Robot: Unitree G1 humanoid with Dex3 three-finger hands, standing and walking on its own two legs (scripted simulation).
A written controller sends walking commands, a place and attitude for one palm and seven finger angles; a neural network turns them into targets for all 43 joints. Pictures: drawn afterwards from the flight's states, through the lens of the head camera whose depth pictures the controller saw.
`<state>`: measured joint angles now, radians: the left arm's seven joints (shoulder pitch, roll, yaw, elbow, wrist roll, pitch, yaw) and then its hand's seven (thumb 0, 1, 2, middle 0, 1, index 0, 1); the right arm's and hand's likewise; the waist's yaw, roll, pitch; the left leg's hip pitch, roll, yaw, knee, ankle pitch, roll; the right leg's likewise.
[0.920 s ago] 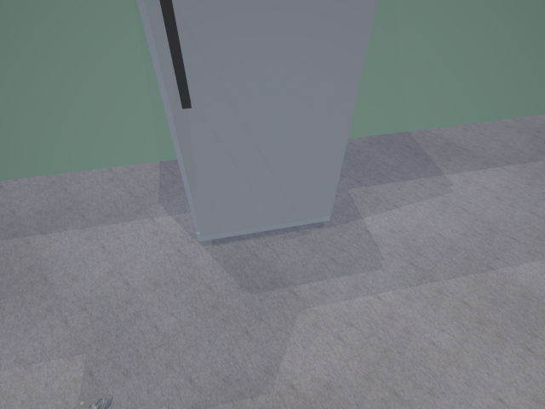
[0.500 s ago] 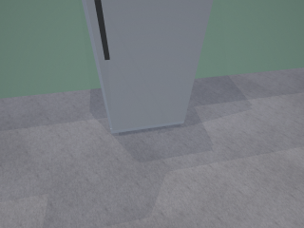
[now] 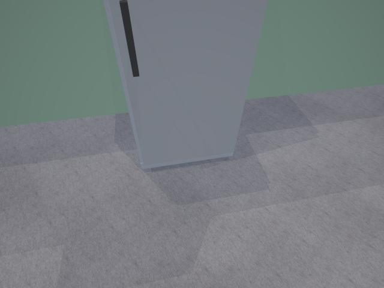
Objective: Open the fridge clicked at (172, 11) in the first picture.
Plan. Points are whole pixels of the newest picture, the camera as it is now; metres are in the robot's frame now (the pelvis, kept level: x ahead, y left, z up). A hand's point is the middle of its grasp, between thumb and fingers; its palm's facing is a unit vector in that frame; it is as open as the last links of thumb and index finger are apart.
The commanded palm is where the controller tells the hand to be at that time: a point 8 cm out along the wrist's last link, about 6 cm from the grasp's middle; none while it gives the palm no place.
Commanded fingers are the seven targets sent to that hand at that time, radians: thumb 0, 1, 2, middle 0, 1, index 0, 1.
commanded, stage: look at it before walking up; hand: left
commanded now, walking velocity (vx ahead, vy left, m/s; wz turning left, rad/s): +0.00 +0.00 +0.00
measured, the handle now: (130, 39) +0.91 +0.29 +0.11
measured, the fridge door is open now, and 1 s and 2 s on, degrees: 0 0 0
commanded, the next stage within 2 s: turn to face it in 0.52 s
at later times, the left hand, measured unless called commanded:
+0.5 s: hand out of the picture +0.08 +0.24 -0.15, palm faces -0.02 -0.94 -0.34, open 7.4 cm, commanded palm none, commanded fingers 0.00 0.90 0.90 -0.20 -0.30 -0.20 -0.30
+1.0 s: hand out of the picture +0.06 +0.21 -0.18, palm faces +0.06 -0.96 -0.26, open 7.4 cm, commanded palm none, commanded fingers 0.00 0.90 0.90 -0.20 -0.30 -0.20 -0.30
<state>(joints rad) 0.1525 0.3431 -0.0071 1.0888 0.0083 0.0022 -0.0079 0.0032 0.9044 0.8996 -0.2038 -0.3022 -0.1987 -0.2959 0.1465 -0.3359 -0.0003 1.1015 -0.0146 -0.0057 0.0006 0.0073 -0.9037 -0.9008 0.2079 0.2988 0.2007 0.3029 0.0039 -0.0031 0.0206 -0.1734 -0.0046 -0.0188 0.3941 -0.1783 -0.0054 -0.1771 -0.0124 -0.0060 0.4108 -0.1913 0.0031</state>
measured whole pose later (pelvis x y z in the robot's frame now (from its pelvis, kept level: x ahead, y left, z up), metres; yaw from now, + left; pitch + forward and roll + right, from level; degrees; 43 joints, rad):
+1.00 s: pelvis +0.00 +0.00 -0.01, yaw +4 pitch -1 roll +0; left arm 0.17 0.26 0.00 1.02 0.01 0.04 0.01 0.00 0.91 0.90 -0.20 -0.30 -0.20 -0.30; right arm 0.18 -0.25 0.00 1.05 -0.02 0.04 0.00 0.01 -0.91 -0.90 0.20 0.30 0.20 0.30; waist 0.00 0.00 0.05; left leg -0.28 -0.02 -0.08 0.55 -0.25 -0.01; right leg -0.24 -0.03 -0.07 0.54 -0.28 0.00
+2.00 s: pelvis +0.09 +0.01 -0.01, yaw +10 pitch -1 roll +0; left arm 0.23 0.20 0.06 1.05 0.02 0.02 -0.04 0.00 0.91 0.90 -0.20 -0.30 -0.19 -0.29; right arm 0.46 -0.12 -0.04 1.15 -0.04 -0.04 -0.03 0.01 -0.91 -0.90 0.21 0.30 0.20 0.30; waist -0.03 -0.03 0.05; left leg 0.04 0.07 0.16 0.33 -0.35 -0.04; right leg -0.55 -0.12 -0.09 0.79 -0.20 0.02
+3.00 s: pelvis +0.47 +0.01 -0.02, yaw +11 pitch -1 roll +1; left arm 0.16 0.17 0.05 1.05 0.02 -0.04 -0.01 0.00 0.91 0.90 -0.20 -0.30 -0.19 -0.29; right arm 0.40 -0.14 -0.04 1.15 -0.02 -0.02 -0.02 0.00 -0.91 -0.90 0.20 0.30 0.20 0.30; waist -0.04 0.02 0.06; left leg -0.11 0.08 0.15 0.63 -0.46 -0.03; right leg -0.37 -0.07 -0.14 0.59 -0.16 -0.02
